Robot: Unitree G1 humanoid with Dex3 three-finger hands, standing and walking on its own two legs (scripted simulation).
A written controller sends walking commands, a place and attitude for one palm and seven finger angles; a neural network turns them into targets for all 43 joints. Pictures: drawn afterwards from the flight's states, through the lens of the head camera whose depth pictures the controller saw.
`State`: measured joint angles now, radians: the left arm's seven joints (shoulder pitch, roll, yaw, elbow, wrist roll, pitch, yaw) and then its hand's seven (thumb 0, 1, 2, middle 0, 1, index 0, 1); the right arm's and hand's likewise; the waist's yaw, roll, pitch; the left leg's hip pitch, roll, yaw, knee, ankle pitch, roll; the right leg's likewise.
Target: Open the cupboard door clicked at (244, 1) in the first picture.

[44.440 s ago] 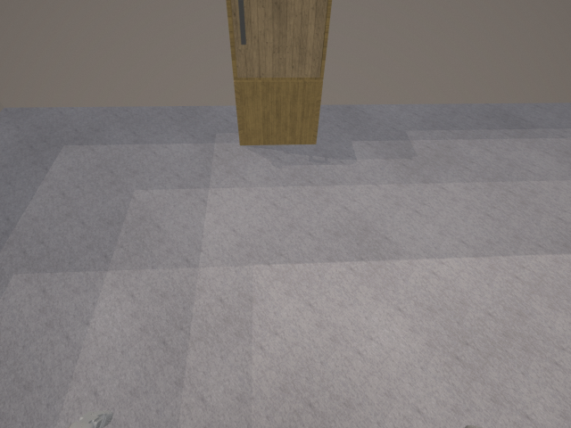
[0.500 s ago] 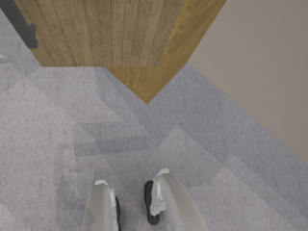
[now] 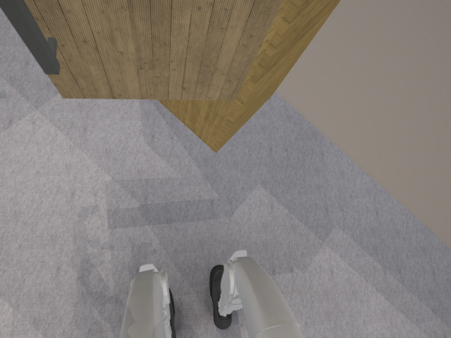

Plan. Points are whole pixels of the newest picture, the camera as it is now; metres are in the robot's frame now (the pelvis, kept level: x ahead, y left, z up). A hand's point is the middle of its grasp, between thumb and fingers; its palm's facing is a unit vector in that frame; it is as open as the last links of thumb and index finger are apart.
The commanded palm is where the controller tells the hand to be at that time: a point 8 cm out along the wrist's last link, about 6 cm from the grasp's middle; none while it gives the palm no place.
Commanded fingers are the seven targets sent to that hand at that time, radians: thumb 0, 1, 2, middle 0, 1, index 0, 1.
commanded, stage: move the hooked fingers beside the handle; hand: left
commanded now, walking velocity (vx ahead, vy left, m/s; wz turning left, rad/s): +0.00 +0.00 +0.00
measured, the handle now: (29, 16) +0.58 +0.24 +0.05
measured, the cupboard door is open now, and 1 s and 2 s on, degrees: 47 47 47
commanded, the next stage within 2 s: slide the fingers in behind the handle in 0.30 s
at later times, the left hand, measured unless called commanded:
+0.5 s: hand out of the picture +0.52 +0.31 +0.05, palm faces +0.03 -1.00 -0.02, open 14.0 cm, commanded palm +0.53 +0.31 +0.05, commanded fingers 0.00 -0.50 0.30 -0.30 -1.20 -0.30 -1.20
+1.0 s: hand (9, 44) +0.53 +0.26 +0.05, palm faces +0.03 -1.00 -0.02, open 14.0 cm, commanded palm +0.52 +0.28 +0.05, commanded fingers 0.00 -0.50 0.30 -0.30 -1.20 -0.30 -1.20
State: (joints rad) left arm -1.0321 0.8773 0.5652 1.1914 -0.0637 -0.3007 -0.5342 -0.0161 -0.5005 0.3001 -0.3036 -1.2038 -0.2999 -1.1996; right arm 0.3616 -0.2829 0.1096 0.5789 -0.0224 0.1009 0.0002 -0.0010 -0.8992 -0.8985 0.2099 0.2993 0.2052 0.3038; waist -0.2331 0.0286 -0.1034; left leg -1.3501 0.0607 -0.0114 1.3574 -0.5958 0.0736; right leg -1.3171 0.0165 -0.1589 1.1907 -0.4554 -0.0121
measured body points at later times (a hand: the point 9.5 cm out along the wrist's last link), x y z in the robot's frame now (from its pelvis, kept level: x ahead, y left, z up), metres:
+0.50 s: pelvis +0.00 +0.01 +0.00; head +0.20 +0.07 +0.39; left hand +0.52 +0.36 +0.05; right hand +0.01 -0.26 -0.09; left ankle +0.00 +0.07 -0.61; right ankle +0.05 -0.12 -0.61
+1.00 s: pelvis +0.00 +0.00 +0.01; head +0.19 +0.05 +0.41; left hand +0.52 +0.31 +0.05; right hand +0.00 -0.27 -0.09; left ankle +0.00 +0.07 -0.61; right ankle +0.05 -0.12 -0.61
